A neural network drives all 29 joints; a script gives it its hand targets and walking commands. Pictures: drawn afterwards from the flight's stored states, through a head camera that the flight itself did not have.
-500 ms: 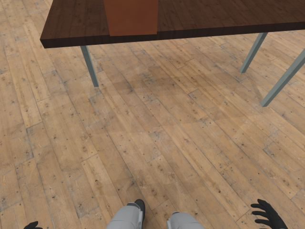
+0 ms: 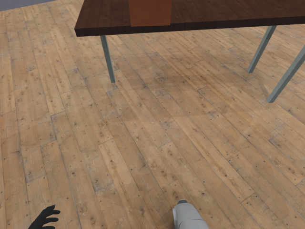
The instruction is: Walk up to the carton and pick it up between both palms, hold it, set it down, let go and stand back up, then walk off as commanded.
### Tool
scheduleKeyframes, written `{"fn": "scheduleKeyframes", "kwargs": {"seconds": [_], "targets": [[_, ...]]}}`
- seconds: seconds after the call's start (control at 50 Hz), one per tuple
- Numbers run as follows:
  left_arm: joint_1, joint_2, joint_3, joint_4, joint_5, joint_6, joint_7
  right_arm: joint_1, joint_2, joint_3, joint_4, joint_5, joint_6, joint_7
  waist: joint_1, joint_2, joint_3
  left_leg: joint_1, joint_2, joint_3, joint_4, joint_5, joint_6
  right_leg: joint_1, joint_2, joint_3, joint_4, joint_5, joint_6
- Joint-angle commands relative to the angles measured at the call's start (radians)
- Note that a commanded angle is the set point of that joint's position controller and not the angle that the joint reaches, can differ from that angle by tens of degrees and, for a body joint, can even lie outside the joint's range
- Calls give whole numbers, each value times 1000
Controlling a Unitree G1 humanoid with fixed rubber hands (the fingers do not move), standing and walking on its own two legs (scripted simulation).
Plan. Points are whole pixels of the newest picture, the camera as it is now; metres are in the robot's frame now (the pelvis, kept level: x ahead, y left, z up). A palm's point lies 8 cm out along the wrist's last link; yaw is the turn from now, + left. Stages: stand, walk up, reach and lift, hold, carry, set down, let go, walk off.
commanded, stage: walk off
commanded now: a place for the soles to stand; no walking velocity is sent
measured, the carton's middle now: out of the picture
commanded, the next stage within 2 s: none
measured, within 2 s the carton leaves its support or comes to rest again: neither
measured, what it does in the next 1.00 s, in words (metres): walks backwards: right foot, then left foot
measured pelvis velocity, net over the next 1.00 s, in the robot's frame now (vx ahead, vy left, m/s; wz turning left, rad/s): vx -0.18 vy -0.02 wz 0.02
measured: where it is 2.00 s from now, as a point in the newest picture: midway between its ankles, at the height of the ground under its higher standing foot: outside the picture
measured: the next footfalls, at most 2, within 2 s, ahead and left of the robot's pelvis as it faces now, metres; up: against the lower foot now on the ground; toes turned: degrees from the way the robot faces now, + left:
right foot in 0.42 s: +0.01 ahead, -0.13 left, +0.00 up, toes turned +6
left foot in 0.90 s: -0.09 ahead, +0.06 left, +0.01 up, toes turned +0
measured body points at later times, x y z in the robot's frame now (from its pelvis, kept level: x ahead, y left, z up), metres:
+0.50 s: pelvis -0.11 -0.05 +0.01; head -0.07 -0.07 +0.45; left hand +0.01 +0.28 -0.08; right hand -0.01 -0.38 -0.11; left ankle -0.04 +0.11 -0.68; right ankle -0.03 -0.14 -0.70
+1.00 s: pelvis -0.18 -0.02 +0.02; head -0.19 -0.01 +0.47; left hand -0.04 +0.29 -0.08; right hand -0.20 -0.37 -0.08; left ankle -0.14 +0.06 -0.70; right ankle -0.11 -0.14 -0.65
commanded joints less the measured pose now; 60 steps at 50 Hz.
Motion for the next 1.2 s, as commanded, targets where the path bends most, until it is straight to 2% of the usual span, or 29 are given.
{"fn": "scheduleKeyframes", "kwargs": {"seconds": [0.0,0.02,0.04,0.1,0.18,0.24,0.3,0.34,0.36,0.38,0.4,0.42,0.44,0.46,0.48,0.5,0.56,0.66,0.74,0.8,0.84,0.86,0.88,0.9,0.92,0.98,1.06,1.08,1.18], "targets": [[-59,265,104,-45,-19,-16,35,-141,-296,-60,-130,-45,-66,-36,11,104,69,-428,367,-605,-520,38,108,1,136,164,435,-132,-21],[15,269,104,6,-25,-7,28,-199,-273,-56,-127,-35,-65,-34,52,106,44,-364,296,-422,-477,51,59,-42,165,143,513,-74,-20],[85,258,100,29,-36,1,20,-223,-254,-57,-118,-25,-68,-34,62,147,8,-303,261,-340,-462,30,55,-48,182,105,547,-43,-13],[58,274,108,27,-25,6,15,-152,-253,-84,-151,-19,-68,-43,-15,176,-33,-212,292,-412,-466,-42,110,-29,189,105,574,-58,14],[37,242,91,20,-15,-19,6,-32,-236,-100,-135,-21,-76,-44,-62,244,-206,143,311,-435,-322,229,189,-122,120,118,351,-143,14],[13,238,79,18,-15,-38,1,32,-244,-101,-113,-25,-83,-47,-74,259,-263,205,326,-399,-285,342,192,-115,81,85,184,-214,-1],[71,246,75,34,-10,-47,-8,-21,-261,-101,-131,-20,-80,-46,-43,268,-263,100,363,-365,-249,419,224,22,56,-4,51,-248,-18],[143,218,76,57,-8,-62,-11,-128,-267,-93,-146,-9,-75,-47,35,205,-216,-144,329,-249,-176,442,175,276,46,-65,-185,-68,-36],[167,221,80,58,1,-66,-9,-151,-233,-77,-141,-6,-69,-45,64,196,-210,-237,273,-189,-121,417,119,378,57,-39,-252,3,-41],[200,244,94,61,13,-74,-4,-152,-180,-58,-152,3,-66,-47,92,36,-236,-323,203,-138,-28,259,71,463,30,49,-305,-3,-52],[165,298,101,34,24,-73,-2,-102,-162,-54,-142,15,-61,-53,86,-233,-198,-437,42,-73,139,-7,16,405,-112,347,-434,-44,-97],[56,335,108,-6,21,-65,-7,-95,-188,-55,-130,15,-60,-57,57,-278,-178,-426,-31,-67,319,-98,-27,222,-236,574,-550,-391,-159],[7,339,115,-4,22,-57,-3,-73,-234,-75,-106,12,-59,-53,41,-203,-100,-355,4,-149,371,-91,-10,47,-270,614,-600,-604,-181],[-34,342,114,-11,18,-57,0,-39,-241,-82,-81,17,-61,-55,16,-203,-65,-333,9,-141,400,-65,-7,5,-272,573,-598,-620,-204],[-69,298,105,-23,12,-67,0,-4,-243,-82,-56,19,-65,-48,-11,-151,-47,-339,-2,-172,437,-18,-16,0,-230,476,-554,-533,-175],[-70,279,107,-15,5,-62,1,35,-243,-78,-37,17,-67,-46,-4,-191,-70,-339,8,-124,416,42,-16,48,-173,398,-542,-507,-123],[-49,223,92,-32,0,-60,-3,92,-214,-64,-8,14,-81,-38,7,-192,-197,-274,38,-66,333,104,-32,187,-121,294,-513,-452,-101],[29,240,94,-15,3,-44,-11,74,-207,-62,12,8,-89,-38,47,-247,-224,-253,67,53,117,-10,-28,314,-132,283,-520,-494,-132],[-13,285,101,-9,5,-34,-5,131,-217,-70,55,-1,-85,-22,17,-258,-212,-124,71,107,0,-84,-3,192,-170,260,-550,-548,-159],[-71,265,95,-2,-7,-33,5,227,-174,-64,75,0,-88,-7,-59,-137,-206,51,93,129,-143,65,23,40,-140,201,-469,-492,-130],[-78,220,90,-4,-17,-30,9,222,-178,-60,93,-11,-94,-7,-70,-10,-176,38,169,-58,-333,-61,52,3,-34,149,-252,-436,-93],[-65,185,82,0,-27,-34,14,158,-219,-57,55,-31,-99,-10,-66,200,-129,-101,314,-359,-539,-361,93,-28,115,73,51,-348,-53],[2,231,96,26,-26,-39,16,-21,-260,-49,-15,-29,-100,-8,-14,222,-13,-339,442,-560,-710,-539,125,25,176,21,287,-166,-21],[66,277,106,44,-22,-40,15,-114,-276,-52,-65,-31,-99,-17,26,149,15,-444,439,-531,-735,-465,112,117,167,54,384,-111,-21],[115,267,102,59,-24,-40,16,-154,-262,-45,-74,-31,-107,-20,47,162,20,-462,419,-472,-730,-428,80,141,146,75,393,-65,-30],[148,271,110,98,-15,-41,-2,-149,-194,-39,-95,-34,-116,-20,50,145,-15,-328,315,-327,-651,-307,73,135,138,34,454,-48,-4],[101,262,97,56,-4,-76,-18,91,-229,-89,-68,-36,-109,-11,-54,203,-138,105,305,-367,-594,-263,117,-71,75,1,203,-103,-7],[52,263,93,59,-3,-82,-21,114,-224,-96,-65,-34,-107,-7,-80,167,-173,197,309,-394,-576,-224,123,-83,67,9,143,-130,-8],[109,254,77,62,-7,-100,-34,113,-245,-103,-96,-15,-102,-3,-58,137,-209,193,336,-306,-560,-89,157,42,21,-70,-114,-221,-42]]}}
